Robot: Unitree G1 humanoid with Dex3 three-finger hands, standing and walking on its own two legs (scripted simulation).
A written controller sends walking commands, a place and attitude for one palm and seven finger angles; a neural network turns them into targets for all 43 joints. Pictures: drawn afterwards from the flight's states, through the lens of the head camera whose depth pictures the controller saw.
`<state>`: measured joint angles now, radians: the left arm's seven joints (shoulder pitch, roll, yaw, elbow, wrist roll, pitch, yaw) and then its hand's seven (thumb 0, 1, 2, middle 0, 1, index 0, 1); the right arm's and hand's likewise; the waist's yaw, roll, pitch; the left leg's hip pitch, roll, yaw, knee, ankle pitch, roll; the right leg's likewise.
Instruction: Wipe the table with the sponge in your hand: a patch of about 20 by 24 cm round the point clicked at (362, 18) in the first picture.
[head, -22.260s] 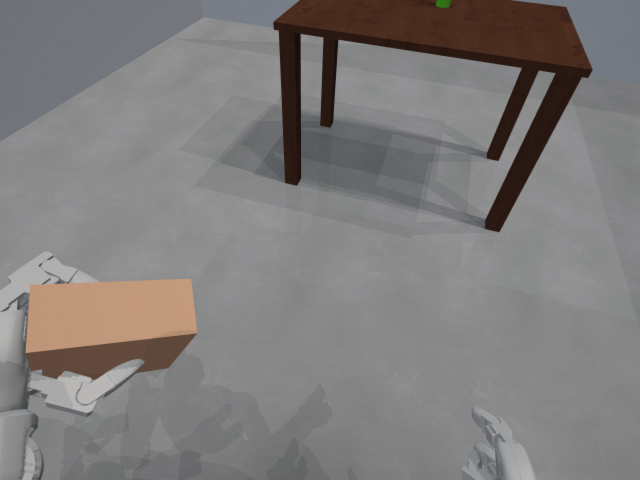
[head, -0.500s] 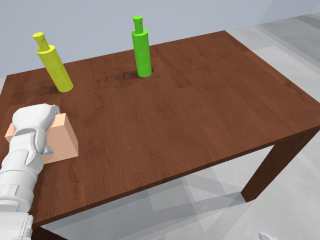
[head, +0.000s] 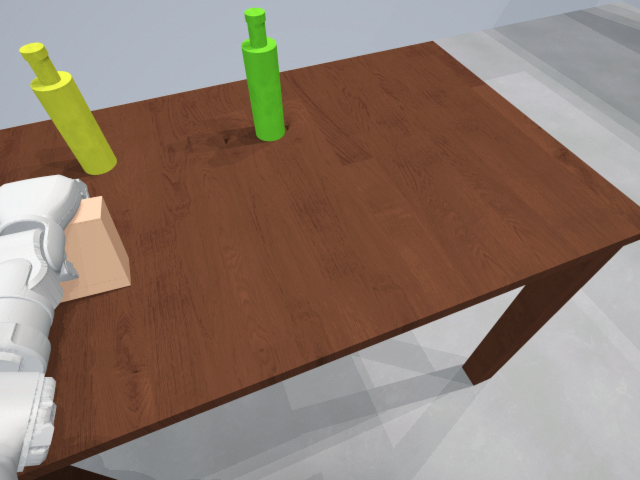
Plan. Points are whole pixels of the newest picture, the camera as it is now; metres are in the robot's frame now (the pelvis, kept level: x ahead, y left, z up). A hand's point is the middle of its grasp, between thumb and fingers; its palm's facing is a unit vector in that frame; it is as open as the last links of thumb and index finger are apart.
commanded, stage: slide across to the middle lane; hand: left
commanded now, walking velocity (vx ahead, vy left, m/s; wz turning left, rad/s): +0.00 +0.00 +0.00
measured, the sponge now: (69, 264) +0.38 +0.36 +0.04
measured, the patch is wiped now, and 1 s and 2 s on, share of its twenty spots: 0.25 0.60 0.75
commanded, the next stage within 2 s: wipe back along the middle lane in 0.56 s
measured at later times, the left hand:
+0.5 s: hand (95, 219) +0.42 +0.32 +0.09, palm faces -0.07 +0.01 -1.00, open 9.8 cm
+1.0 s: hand (116, 228) +0.41 +0.29 +0.08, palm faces -0.04 +0.00 -1.00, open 9.8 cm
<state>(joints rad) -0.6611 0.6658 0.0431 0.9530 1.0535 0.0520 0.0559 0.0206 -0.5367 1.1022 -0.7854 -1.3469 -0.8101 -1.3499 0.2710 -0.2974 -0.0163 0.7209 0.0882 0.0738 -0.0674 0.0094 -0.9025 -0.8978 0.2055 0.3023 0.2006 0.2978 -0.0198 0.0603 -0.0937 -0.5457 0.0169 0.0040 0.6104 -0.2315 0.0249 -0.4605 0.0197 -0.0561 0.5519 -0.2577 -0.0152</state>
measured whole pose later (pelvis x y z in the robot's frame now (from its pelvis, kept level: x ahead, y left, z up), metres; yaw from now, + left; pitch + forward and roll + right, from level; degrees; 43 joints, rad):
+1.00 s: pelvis +0.04 +0.00 +0.01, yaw +1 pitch +7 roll -1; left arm -0.45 0.45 -0.12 0.54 0.99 0.35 0.08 -0.01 -0.49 1.07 -0.75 -1.37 -0.77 -1.38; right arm 0.17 -0.29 -0.01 0.69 0.08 0.12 -0.03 0.01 -0.90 -0.90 0.20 0.30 0.20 0.30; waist 0.03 0.08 -0.10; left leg -0.38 -0.01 0.00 0.53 -0.27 0.03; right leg -0.29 0.00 -0.05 0.48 -0.29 -0.01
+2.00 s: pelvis +0.04 +0.00 +0.01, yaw +0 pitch +2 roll +0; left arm -0.08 0.38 -0.22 0.06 1.00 0.51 0.08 0.02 -0.46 1.06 -0.72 -1.39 -0.75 -1.40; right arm 0.05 -0.27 0.02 0.64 0.09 0.11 -0.01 0.01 -0.90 -0.90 0.20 0.30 0.20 0.30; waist 0.08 0.10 -0.09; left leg -0.29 -0.01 0.02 0.52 -0.26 0.02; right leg -0.23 0.00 -0.03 0.50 -0.31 -0.01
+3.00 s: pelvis +0.01 -0.02 +0.01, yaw +1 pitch -2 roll +0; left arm -0.09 0.31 -0.37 0.06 1.02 0.54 0.09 -0.01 -0.47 1.06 -0.73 -1.40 -0.76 -1.38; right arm 0.02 -0.26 0.01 0.69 0.09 0.04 0.00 0.02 -0.90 -0.90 0.20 0.30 0.18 0.29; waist 0.11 0.12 -0.07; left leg -0.26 0.00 0.00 0.52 -0.22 0.00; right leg -0.21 0.01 -0.05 0.54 -0.29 -0.04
